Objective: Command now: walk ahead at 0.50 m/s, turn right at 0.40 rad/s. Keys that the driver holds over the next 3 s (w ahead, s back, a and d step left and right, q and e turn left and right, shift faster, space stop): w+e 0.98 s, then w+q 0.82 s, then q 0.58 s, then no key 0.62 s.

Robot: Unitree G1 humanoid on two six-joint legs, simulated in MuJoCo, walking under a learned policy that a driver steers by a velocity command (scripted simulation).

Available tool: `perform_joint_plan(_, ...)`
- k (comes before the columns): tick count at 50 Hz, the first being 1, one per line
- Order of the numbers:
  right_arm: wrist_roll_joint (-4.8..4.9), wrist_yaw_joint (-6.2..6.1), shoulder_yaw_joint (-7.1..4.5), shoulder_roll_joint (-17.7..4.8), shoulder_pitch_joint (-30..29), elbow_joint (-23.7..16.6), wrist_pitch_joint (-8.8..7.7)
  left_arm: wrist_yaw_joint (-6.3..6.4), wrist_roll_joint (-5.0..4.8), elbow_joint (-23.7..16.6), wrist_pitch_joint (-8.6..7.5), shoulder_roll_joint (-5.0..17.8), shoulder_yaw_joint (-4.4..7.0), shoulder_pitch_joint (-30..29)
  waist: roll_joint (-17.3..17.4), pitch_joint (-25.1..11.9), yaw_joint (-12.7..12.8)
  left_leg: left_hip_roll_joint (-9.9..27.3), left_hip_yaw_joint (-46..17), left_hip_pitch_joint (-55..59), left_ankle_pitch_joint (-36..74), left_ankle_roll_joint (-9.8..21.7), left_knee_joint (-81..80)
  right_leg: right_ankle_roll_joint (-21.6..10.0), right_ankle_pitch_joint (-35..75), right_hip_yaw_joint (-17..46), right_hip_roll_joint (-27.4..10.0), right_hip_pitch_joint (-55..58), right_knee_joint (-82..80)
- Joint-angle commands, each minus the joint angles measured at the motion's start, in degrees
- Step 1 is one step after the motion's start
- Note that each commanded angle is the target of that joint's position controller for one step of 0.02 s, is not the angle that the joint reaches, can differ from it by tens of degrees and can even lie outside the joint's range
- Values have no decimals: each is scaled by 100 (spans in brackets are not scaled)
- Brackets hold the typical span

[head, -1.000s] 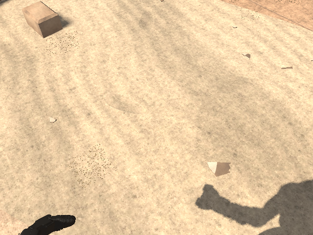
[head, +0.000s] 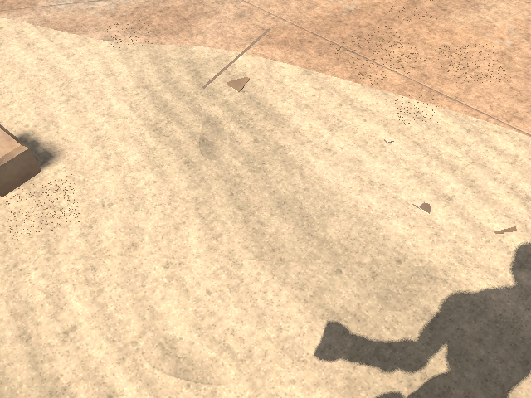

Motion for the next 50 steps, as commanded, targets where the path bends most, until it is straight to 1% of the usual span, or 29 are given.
perform_joint_plan(1, -1, -112, -233, -1037, -249, -333, 113, -31, 4, -245, -46, 907, 376, 725, 561, -504, 760, 1499, 3, -122, 5424, 583, 1836, -355, -453, -416, 479, 1279, -128)
perform_joint_plan(2, -72, -169, -164, -910, -152, -464, 129, 37, -14, -18, -15, 1324, 576, 1704, 167, -1090, 1118, 1235, 122, -1190, 4622, 364, 3389, -629, -318, 272, 217, 2914, -118)
perform_joint_plan(3, -207, -83, 70, -222, 358, -737, -17, 91, -37, -12, 12, 1945, 721, 2039, -1241, -1670, 753, 168, 10, -3776, 843, -67, 5595, -1659, -1221, 3257, -1179, 4998, -522)
perform_joint_plan(4, -105, 0, 81, -399, 146, -711, -252, 73, -49, -109, -22, 1587, 588, 2098, -987, -2223, 909, -171, -1168, -4714, -1297, -21, 6414, -1938, -1727, 4876, -1605, 5604, -1413)
perform_joint_plan(5, 112, 81, -15, -750, -347, -854, -401, 81, -4, -119, -57, 1276, 498, 1911, -671, -1548, 995, 180, -1403, -5236, -916, 118, 6586, -1627, -1554, 4072, -1449, 5182, -1498)
perform_joint_plan(6, 128, 78, 2, -746, -623, -933, -482, 96, 1, -192, -79, 1139, 465, 1589, -217, -1011, 863, 441, -1316, -5182, -403, 196, 6236, -1426, -1070, 3292, -1201, 4379, -1498)
perform_joint_plan(7, 13, 33, -28, -733, -733, -934, -495, 101, 16, -281, -76, 1000, 425, 1235, 119, -649, 648, 639, -1275, -4903, -60, 170, 5723, -1297, -560, 2762, -996, 3565, -1574)
perform_joint_plan(8, -62, -1, -77, -774, -716, -937, -440, 113, 66, -382, -75, 833, 362, 994, 67, -483, 447, 785, -1292, -4479, 166, 132, 5355, -1224, -87, 2413, -815, 2967, -1719)
perform_joint_plan(9, -96, -2, -88, -733, -675, -965, -366, 129, 95, -450, -68, 802, 353, 888, -75, -437, 330, 809, -1295, -4211, 276, 63, 5154, -1251, 148, 2302, -719, 2609, -1854)
perform_joint_plan(12, -152, -33, -63, -529, -763, -1067, -216, 236, 40, -460, -88, 981, 416, 1020, -117, -307, 276, 742, -1155, -4108, 726, -204, 4391, -1304, 642, 1859, -544, 2094, -2036)
perform_joint_plan(15, -143, -32, -11, -377, -1428, -1294, -215, 345, 0, -405, -49, 1064, 450, 1292, -154, -137, 501, 556, -1137, -4070, 1827, -340, 3075, -1070, 398, 1586, -290, 1925, -2019)
perform_joint_plan(18, -69, 38, 27, -301, -1964, -1468, -271, 392, -21, -348, 11, 1079, 461, 1534, -288, -74, 726, 286, -1087, -3621, 2604, -336, 2075, -874, -76, 1609, -192, 1806, -1938)
perform_joint_plan(21, -13, 108, -11, -445, -2211, -1613, -330, 411, -58, -262, 64, 1026, 459, 1766, -307, -46, 783, 194, -1254, -3512, 2491, -250, 1620, -819, -271, 2039, -367, 2220, -1581)
perform_joint_plan(23, -4, 152, -59, -581, -2140, -1626, -382, 441, -42, -266, 106, 1018, 467, 1763, -390, -56, 687, 179, -1339, -3397, 2063, -129, 1432, -764, -223, 2382, -504, 2563, -1231)
perform_joint_plan(25, -5, 143, -137, -710, -1593, -1497, -434, 445, -24, -325, 152, 969, 462, 1627, -533, -215, 374, 146, -1211, -2680, 1759, 86, 1189, -636, 93, 2524, -434, 2615, -760)
perform_joint_plan(26, -72, 109, -219, -876, -1001, -1381, -462, 424, 0, -394, 149, 769, 388, 1570, -427, -670, 84, 369, -1311, -1637, 1775, 306, 1152, -469, 281, 2319, -137, 2386, -17)
perform_joint_plan(27, -140, 60, -301, -1193, -131, -1310, -455, 402, 93, -510, 132, 452, 266, 1627, 225, -1485, -237, 1340, -2247, -132, 1439, 648, 1280, -252, -612, 1785, 272, 1636, 1568)
perform_joint_plan(28, -151, 89, -393, -1527, 271, -1104, -351, 397, -91, -662, 80, 193, 190, 2431, 2210, -2006, 156, 2513, -4887, 1501, 218, 1530, 785, 112, -3237, 1100, 1012, -459, 3312)
perform_joint_plan(29, -7, 118, -272, -969, 108, -1225, -324, 412, -129, -515, 76, 813, 281, 2388, 1557, -1580, 47, 2547, -5207, 1248, -887, 1381, 541, 172, -3136, 1249, 478, -1127, 4031)
perform_joint_plan(30, -9, 95, -188, -644, -114, -1285, -291, 403, -103, -587, 103, 1094, 370, 1767, 976, -882, -107, 2293, -4277, 564, -765, 1144, 454, 210, -2572, 1140, 288, -1266, 4185)
perform_joint_plan(31, -74, 96, -149, -584, -403, -1315, -258, 410, -61, -650, 131, 1038, 378, 1462, 571, -457, -11, 2050, -3542, -159, -24, 1026, 337, 253, -2150, 959, 97, -1073, 4086)
perform_joint_plan(32, -106, 95, -119, -481, -562, -1272, -241, 392, 0, -723, 130, 964, 396, 1269, 537, -158, 77, 1852, -3056, -658, 573, 1011, 204, 268, -1874, 951, -54, -977, 3837)
perform_joint_plan(33, -143, 83, -94, -424, -628, -1239, -251, 351, -33, -746, 152, 853, 402, 1324, 728, -105, 211, 1699, -2621, -980, 939, 958, 72, 266, -1709, 924, -206, -710, 3677)
perform_joint_plan(35, -97, 86, -107, -399, -643, -1158, -286, 312, -90, -790, 218, 627, 371, 1340, 878, -50, 267, 1562, -2035, -1214, 1303, 1015, -171, 308, -1592, 738, -303, -612, 3442)
perform_joint_plan(39, -82, 69, -216, -685, -550, -1004, -304, 275, -39, -1039, 247, 474, 316, 920, 606, 35, 227, 1667, -1335, -1088, 2127, 1164, -395, 420, -867, 678, -422, -973, 2610)
perform_joint_plan(44, -33, 26, -251, -868, -389, -855, -196, 96, -34, -1247, 155, 338, 233, 138, 500, 207, -59, 1514, -363, -899, 2556, 955, -377, 325, 333, 200, -299, -604, 1081)
perform_joint_plan(46, 12, 20, -277, -965, -206, -761, -132, 31, -43, -1385, 154, 332, 223, -161, 489, 320, -147, 1617, -198, -633, 2659, 900, -311, 242, 263, 41, -234, -575, 717)
perform_joint_plan(48, 80, 18, -313, -1071, -115, -695, -56, -25, -47, -1520, 163, 402, 250, -319, 530, 364, -111, 1746, -55, -296, 3165, 821, -93, 88, -120, -107, -129, -507, 471)
perform_joint_plan(50, 144, -9, -354, -1229, -52, -646, 7, -43, -4, -1566, 170, 548, 337, -134, 661, 114, 123, 1804, 78, -146, 4912, 751, 546, -154, -703, -334, 211, 179, 312)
